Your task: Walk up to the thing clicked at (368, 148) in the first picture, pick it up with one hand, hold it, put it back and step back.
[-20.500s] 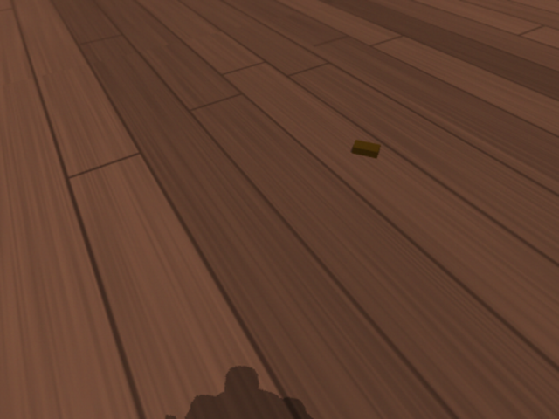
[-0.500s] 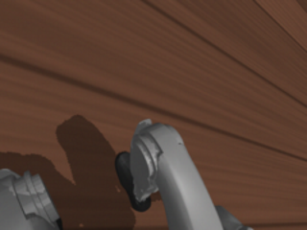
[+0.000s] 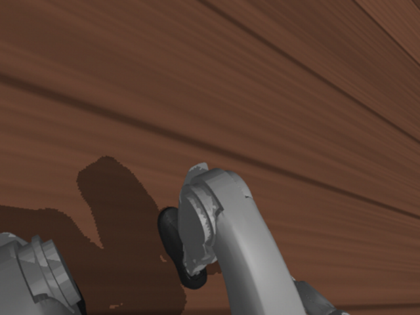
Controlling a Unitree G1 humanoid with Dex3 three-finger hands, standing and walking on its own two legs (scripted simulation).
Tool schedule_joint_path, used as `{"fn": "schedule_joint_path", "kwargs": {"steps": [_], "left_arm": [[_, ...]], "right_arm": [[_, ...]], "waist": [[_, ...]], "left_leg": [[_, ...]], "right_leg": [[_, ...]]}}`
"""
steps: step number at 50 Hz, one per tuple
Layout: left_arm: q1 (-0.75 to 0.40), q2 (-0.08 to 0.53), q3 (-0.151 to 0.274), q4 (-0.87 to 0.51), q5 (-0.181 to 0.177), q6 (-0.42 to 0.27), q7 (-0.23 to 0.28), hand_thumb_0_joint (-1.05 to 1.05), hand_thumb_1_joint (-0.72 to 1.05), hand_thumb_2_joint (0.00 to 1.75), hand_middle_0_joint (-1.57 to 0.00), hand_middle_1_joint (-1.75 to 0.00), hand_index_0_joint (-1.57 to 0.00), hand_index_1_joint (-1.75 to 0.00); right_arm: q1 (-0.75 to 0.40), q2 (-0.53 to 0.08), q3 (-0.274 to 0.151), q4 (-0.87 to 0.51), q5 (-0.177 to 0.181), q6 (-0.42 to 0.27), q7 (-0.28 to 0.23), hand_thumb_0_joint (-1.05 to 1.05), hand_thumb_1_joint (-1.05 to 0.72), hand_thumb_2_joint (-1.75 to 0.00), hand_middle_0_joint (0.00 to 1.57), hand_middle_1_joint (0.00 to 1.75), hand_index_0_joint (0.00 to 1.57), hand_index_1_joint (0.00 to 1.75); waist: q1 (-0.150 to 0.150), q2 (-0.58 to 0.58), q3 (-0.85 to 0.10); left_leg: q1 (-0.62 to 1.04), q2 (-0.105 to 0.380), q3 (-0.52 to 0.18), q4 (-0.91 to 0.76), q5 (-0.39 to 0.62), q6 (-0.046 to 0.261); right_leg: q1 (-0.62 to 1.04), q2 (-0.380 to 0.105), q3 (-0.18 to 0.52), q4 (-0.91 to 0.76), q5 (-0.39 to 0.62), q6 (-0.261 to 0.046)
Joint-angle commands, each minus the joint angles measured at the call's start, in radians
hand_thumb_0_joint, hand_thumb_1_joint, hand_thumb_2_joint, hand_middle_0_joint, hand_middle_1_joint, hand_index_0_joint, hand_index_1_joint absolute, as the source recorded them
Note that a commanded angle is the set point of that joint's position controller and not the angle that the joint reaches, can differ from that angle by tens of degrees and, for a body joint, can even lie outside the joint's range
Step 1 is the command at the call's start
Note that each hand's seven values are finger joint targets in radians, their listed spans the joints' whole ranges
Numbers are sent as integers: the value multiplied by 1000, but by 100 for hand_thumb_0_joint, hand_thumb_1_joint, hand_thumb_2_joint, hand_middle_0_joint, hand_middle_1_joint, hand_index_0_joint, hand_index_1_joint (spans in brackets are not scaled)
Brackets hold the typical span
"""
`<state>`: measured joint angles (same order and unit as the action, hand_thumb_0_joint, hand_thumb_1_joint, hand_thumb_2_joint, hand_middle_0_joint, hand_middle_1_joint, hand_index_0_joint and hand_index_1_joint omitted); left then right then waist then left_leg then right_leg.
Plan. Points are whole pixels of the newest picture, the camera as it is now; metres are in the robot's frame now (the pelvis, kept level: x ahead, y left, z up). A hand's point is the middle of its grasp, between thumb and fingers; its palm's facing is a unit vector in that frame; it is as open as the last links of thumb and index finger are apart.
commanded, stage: settle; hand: left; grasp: from above
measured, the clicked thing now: out of the picture +0.47 +0.37 -0.29
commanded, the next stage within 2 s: lift in 0.78 s
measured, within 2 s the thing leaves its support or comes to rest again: leaves its support in 0.18 s
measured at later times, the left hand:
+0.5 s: hand out of the picture +0.46 +0.38 -0.19, palm faces -0.42 -0.12 -0.90, open 10.1 cm
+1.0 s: hand out of the picture +0.45 +0.37 -0.13, palm faces -0.43 -0.11 -0.90, open 10.1 cm
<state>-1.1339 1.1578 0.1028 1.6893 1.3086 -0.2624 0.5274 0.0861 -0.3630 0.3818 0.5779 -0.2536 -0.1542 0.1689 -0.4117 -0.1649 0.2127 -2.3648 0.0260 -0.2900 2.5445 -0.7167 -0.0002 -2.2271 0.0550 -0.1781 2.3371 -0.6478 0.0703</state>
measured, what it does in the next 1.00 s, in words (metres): stands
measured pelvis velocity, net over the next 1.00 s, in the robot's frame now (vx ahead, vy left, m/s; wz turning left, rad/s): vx -0.01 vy -0.01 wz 0.10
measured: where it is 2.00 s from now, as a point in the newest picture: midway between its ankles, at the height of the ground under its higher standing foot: (137, 294)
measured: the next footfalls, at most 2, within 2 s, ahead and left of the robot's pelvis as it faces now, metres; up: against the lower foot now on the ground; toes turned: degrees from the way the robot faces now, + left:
none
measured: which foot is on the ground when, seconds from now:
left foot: down 0.00-1.00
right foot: down 0.00-1.00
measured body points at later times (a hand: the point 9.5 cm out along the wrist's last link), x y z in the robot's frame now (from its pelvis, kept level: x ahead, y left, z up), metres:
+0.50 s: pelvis +0.00 +0.00 +0.01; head +0.26 +0.14 +0.35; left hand +0.48 +0.39 -0.14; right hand +0.10 -0.26 -0.05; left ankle +0.06 +0.13 -0.27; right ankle +0.12 -0.12 -0.27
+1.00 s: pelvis -0.01 -0.01 +0.02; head +0.24 +0.11 +0.38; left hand +0.47 +0.38 -0.07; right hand +0.08 -0.27 -0.06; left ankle +0.06 +0.13 -0.27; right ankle +0.12 -0.12 -0.27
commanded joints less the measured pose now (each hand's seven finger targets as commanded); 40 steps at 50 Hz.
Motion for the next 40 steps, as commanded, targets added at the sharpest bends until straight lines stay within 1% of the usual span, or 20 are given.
{"fn": "schedule_joint_path", "kwargs": {"steps": [1,3,5,6,7,8,11,12,13,14,15,16,17,18,21,23,26,28,32,40], "left_arm": [[-228,260,15,-144,-19,26,16,0,48,47,-85,-55,-89,-52],[-243,250,8,-184,-21,32,9,0,49,50,-88,-54,-90,-52],[-226,278,31,-191,-20,39,0,0,52,52,-90,-54,-93,-52],[-269,289,45,-281,-26,31,-1,0,53,49,-90,-54,-93,-51],[-195,280,46,-214,-29,41,-4,0,52,51,-90,-54,-93,-52],[-229,286,62,-289,-35,40,-12,0,56,50,-92,-54,-95,-51],[-227,248,49,-355,-47,43,-41,0,57,51,-92,-55,-95,-52],[-243,258,62,-405,-51,40,-44,0,57,48,-91,-55,-94,-52],[-161,235,65,-321,-50,54,-53,0,57,49,-91,-56,-95,-53],[-188,232,68,-366,-53,56,-64,0,59,51,-92,-56,-96,-53],[-205,215,57,-414,-51,57,-78,0,60,52,-94,-56,-97,-53],[-159,256,101,-388,-49,68,-85,0,63,56,-97,-57,-99,-55],[-226,167,37,-465,-63,65,-106,0,66,54,-97,-58,-101,-54],[-213,152,32,-474,-72,67,-121,0,65,56,-98,-57,-101,-54],[-191,81,-3,-445,-84,79,-171,0,64,54,-96,-58,-100,-54],[-200,102,9,-467,-85,82,-196,0,67,56,-100,-57,-103,-54],[-198,12,-32,-475,-99,81,-241,0,70,58,-103,-58,-106,-56],[-202,43,-14,-505,-99,77,-260,0,70,56,-102,-57,-105,-54],[-233,25,-18,-552,-100,63,-290,0,70,58,-103,-58,-105,-55],[-273,70,18,-605,-85,52,-288,0,70,64,-103,-60,-105,-58]], "right_arm": [[200,-345,-120,25,11,7,-15,0,-91,-90,20,30,20,30],[207,-343,-127,15,11,5,-15,0,-91,-90,20,30,20,30],[207,-346,-136,17,17,5,-16,0,-91,-90,20,30,20,30],[209,-351,-140,13,14,9,-16,0,-91,-90,20,30,20,30],[201,-342,-143,4,17,12,-16,0,-91,-90,20,30,20,30],[216,-348,-154,11,21,14,-14,0,-91,-90,20,30,20,30],[202,-338,-168,3,26,20,-8,0,-90,-90,20,30,20,30],[207,-338,-174,6,27,24,-5,0,-90,-90,20,30,20,30],[214,-337,-182,2,30,25,-2,0,-90,-90,20,30,20,30],[221,-339,-190,8,32,30,0,0,-90,-90,20,30,20,30],[220,-327,-196,2,37,34,1,0,-90,-90,20,30,20,30],[243,-327,-210,22,39,41,3,0,-90,-90,20,30,20,30],[230,-312,-210,-2,43,42,6,0,-90,-90,20,30,20,30],[224,-306,-216,2,50,47,9,0,-90,-90,20,30,20,30],[247,-302,-236,12,68,58,11,0,-90,-90,20,30,20,30],[248,-298,-253,6,77,75,5,0,-90,-90,20,30,20,30],[264,-282,-265,7,91,94,-1,0,-90,-90,20,30,20,30],[267,-288,-275,-1,100,107,-10,0,-90,-90,20,30,20,30],[270,-275,-287,-9,112,134,-25,0,-90,-90,20,30,20,30],[269,-247,-291,-18,118,167,-52,0,-90,-90,20,30,20,30]], "waist": [[-47,623,-658],[-45,626,-675],[-34,643,-697],[-21,678,-749],[-7,656,-748],[-7,682,-750],[11,719,-805],[13,748,-835],[17,714,-790],[13,706,-777],[29,715,-814],[38,720,-824],[33,719,-823],[41,720,-852],[26,645,-782],[46,630,-820],[37,585,-791],[55,579,-803],[63,593,-837],[90,593,-903]], "left_leg": [[543,45,110,-247,286,-4],[554,43,117,-251,283,-3],[570,42,122,-251,289,-4],[580,40,119,-256,313,-10],[586,40,121,-263,306,-7],[592,38,120,-263,326,-13],[642,37,121,-262,373,-17],[661,38,121,-268,397,-20],[629,32,123,-269,375,-16],[615,32,129,-266,373,-16],[622,29,138,-268,373,-15],[628,30,142,-274,375,-10],[619,24,147,-275,364,-11],[631,24,149,-285,366,-9],[573,18,148,-301,306,-2],[559,15,152,-314,269,1],[543,9,154,-327,249,5],[557,3,148,-339,255,1],[586,-3,153,-348,276,-1],[572,-14,192,-356,243,9]], "right_leg": [[345,28,-98,-179,271,-88],[360,30,-93,-184,275,-89],[364,29,-90,-189,271,-92],[380,28,-98,-186,287,-97],[395,29,-93,-187,281,-98],[364,24,-96,-179,288,-100],[350,25,-96,-176,306,-107],[368,22,-96,-176,327,-106],[348,22,-93,-174,307,-110],[343,20,-90,-181,307,-108],[351,21,-85,-184,310,-110],[367,23,-77,-187,310,-106],[337,20,-75,-191,303,-111],[351,20,-76,-196,307,-108],[308,16,-68,-209,264,-109],[317,14,-63,-213,242,-107],[302,8,-57,-228,226,-108],[286,1,-54,-227,224,-112],[279,-5,-45,-226,234,-116],[310,-8,-20,-251,205,-115]]}}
